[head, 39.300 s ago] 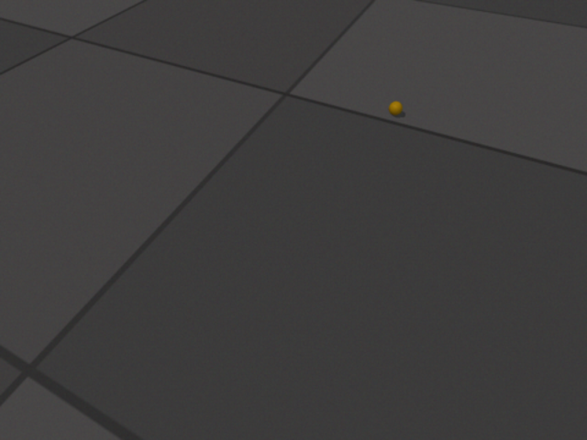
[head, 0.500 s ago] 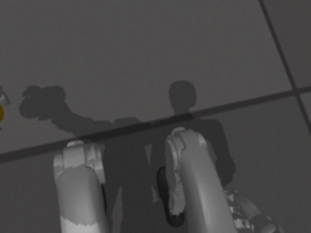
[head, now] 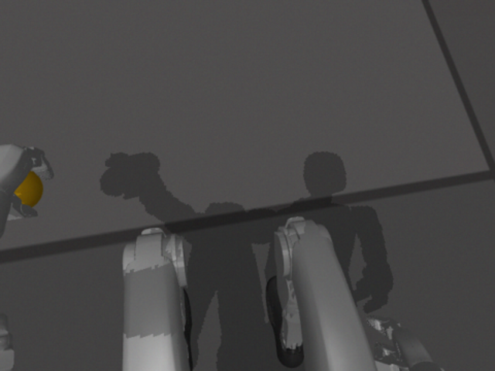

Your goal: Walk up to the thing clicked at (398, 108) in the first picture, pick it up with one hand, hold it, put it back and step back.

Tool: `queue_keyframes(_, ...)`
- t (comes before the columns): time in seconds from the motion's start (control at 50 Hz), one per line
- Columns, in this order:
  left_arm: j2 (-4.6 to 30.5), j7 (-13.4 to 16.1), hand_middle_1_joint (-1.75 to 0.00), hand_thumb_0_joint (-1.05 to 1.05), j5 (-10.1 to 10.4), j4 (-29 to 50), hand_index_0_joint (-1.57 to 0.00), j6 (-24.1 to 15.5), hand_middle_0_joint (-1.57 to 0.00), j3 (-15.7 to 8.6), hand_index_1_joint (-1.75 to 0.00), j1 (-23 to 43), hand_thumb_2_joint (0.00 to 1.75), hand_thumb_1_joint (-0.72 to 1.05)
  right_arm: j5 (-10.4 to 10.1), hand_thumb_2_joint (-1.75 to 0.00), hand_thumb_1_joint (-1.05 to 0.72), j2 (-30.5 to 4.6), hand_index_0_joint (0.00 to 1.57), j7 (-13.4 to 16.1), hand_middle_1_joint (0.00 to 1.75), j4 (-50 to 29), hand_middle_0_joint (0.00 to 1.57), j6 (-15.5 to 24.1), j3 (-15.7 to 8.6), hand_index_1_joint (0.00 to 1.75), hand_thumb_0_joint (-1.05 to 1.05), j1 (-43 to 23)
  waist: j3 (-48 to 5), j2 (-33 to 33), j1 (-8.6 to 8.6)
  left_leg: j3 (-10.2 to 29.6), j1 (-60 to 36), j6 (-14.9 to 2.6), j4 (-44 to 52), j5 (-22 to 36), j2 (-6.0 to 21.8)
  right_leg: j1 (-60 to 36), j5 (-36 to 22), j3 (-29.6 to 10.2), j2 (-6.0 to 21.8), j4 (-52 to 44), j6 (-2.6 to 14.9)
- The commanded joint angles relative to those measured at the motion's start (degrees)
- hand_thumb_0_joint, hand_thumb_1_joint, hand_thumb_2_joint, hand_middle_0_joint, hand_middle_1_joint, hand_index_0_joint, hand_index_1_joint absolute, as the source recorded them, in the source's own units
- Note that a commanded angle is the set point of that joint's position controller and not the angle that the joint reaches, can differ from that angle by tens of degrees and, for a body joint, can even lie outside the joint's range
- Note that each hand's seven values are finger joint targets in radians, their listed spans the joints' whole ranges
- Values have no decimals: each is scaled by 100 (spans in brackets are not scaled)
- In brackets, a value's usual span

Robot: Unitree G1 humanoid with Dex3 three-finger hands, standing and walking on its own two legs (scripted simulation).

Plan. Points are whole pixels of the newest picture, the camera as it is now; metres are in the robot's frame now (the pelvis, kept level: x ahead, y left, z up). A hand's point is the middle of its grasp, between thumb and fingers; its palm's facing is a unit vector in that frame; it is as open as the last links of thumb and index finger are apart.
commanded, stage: lift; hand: left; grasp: from above
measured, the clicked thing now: (14, 188) +0.40 +0.38 -0.15
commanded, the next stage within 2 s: hold in 1.30 s
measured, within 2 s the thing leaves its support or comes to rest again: neither
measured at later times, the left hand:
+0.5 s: hand out of the picture +0.33 +0.33 +0.09, palm faces -0.40 -0.14 -0.91, open 7.9 cm
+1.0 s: hand out of the picture +0.33 +0.28 +0.24, palm faces -0.42 -0.12 -0.90, open 7.2 cm
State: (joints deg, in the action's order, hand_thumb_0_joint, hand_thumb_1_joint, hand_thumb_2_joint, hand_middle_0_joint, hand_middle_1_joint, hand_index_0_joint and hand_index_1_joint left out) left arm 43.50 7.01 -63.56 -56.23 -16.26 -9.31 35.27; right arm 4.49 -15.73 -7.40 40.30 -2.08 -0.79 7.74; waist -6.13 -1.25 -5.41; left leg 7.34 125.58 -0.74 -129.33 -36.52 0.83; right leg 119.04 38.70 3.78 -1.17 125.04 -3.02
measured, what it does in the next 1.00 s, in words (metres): rises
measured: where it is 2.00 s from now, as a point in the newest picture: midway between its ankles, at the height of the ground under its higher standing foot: (233, 343)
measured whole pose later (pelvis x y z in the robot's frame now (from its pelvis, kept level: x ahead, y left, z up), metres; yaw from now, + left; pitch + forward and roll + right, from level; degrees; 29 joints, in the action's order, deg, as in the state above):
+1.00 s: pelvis +0.04 +0.00 +0.31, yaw +5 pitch +13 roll -2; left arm 26.3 6.6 -57.3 -42.9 -3.0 7.2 15.4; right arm -1.9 -14.4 2.6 41.5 2.6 -1.8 14.1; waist -6.5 -2.4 -3.1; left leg 0.7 52.6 -0.3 -64.6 -25.1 2.5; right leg 49.7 25.1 -0.3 -0.7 61.8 -1.8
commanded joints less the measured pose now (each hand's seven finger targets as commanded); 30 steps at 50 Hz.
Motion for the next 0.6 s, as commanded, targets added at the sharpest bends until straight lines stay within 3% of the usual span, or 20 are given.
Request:
queue_keyframes(0.0, 1796, 82, -78, 0, 247, 1383, -105, 55, -99, -424, -72, 1274, 73, 72, -112, -90, -90, -1299, 20, 140, 30, -382, 20, 80, -528, 30, 0, 792, -3858, -1346, 109, -209, -3532, -93, 2124, 389, -59, -1640, -835, 327, -105, -1599, 493)
queue_keyframes(0.14, 1507, -193, -83, 0, 588, 2217, -103, 292, -95, -270, -75, 568, 71, 72, -270, -90, -90, -1188, 20, 304, 30, -626, 20, 57, -554, 30, 0, 657, -3782, -1086, 164, -194, -4016, -124, 2856, 131, -34, -2352, -694, 226, -119, -2356, 457)
queue_keyframes(0.26, 1319, -385, -84, 0, 853, 3155, -102, 514, -92, -203, -74, 110, 66, 73, -406, -90, -89, -1133, 20, 505, 30, -796, 20, 62, -530, 30, 0, 502, -3766, -1282, 259, -102, -4960, -65, 3705, 305, 33, -3022, -910, 171, -85, -2870, 421)
queue_keyframes(0.28, 1393, -386, -85, 0, 865, 3240, -102, 557, -92, -251, -74, 54, 67, 73, -434, -89, -89, -1137, 20, 546, 30, -822, 20, 69, -514, 30, 0, 466, -3810, -1259, 280, -29, -5178, -54, 3869, 229, 53, -3122, -874, 181, -98, -2940, 416)
queue_keyframes(0.36, 962, -363, -85, 0, 927, 3357, -101, 724, -91, -25, -74, -324, 66, 72, -494, -89, -89, -1030, 20, 696, 30, -826, 20, 96, -463, 30, 0, 362, -3316, -1143, 192, -48, -5541, -50, 4479, 28, 68, -3564, -768, 120, -90, -3528, 377)
queue_keyframes(0.4, 836, -351, -85, 0, 938, 3586, -100, 796, -90, 87, -74, -342, 66, 71, -519, -90, -89, -1007, 20, 759, 30, -813, 20, 131, -457, 30, 0, 370, -3337, -1194, 175, -70, -5896, -40, 4756, 94, 86, -3884, -827, 83, -92, -3810, 374)
queue_keyframes(0.42, 991, -324, -86, 0, 913, 3648, -100, 838, -89, -33, -75, -391, 66, 71, -538, -89, -89, -1004, 20, 790, 30, -815, 20, 144, -439, 30, 0, 350, -3442, -1186, 243, -74, -6088, -33, 4879, 172, 70, -4129, -861, 68, -97, -3945, 380)
queue_keyframes(0.44, 930, -310, -88, 0, 916, 3649, -100, 889, -89, -2, -76, -515, 66, 71, -552, -90, -89, -986, 20, 816, 30, -821, 20, 154, -439, 30, 0, 350, -3423, -1132, 253, -134, -6224, -36, 4983, 279, 64, -4318, -925, 33, -93, -4114, 378)
queue_keyframes(0.48, 615, -309, -91, 0, 943, 3660, -102, 960, -91, 232, -79, -631, 69, 75, -566, -90, -89, -917, 20, 862, 30, -798, 20, 189, -400, 30, 0, 344, -3154, -1039, 183, -160, -6427, -31, 5238, 365, 67, -4609, -990, 10, -92, -4416, 373)
queue_keyframes(0.54, 414, -279, -96, 0, 926, 3444, -101, 1091, -89, 404, -83, -722, 68, 75, -598, -90, -90, -817, 20, 934, 30, -727, 20, 238, -373, 30, 0, 367, -2823, -663, 94, -364, -6639, -56, 5489, 581, 27, -5221, -1048, -75, -106, -5089, 376)
queue_keyframes(0.56, 487, -254, -98, 0, 930, 3288, -102, 1127, -89, 346, -84, -809, 69, 76, -614, -90, -90, -801, 20, 956, 30, -724, 20, 266, -352, 30, 0, 355, -2645, -518, 133, -404, -6634, -66, 5617, 541, -5, -5448, -965, -117, -108, -5312, 376)
queue_keyframes(0.58, 273, -272, -99, 0, 968, 3203, -102, 1160, -89, 507, -85, -892, 68, 77, -606, -90, -90, -765, 20, 973, 30, -692, 20, 295, -348, 30, 0, 354, -2371, -482, 94, -435, -6625, -68, 5767, 470, -6, -5578, -889, -161, -100, -5512, 374)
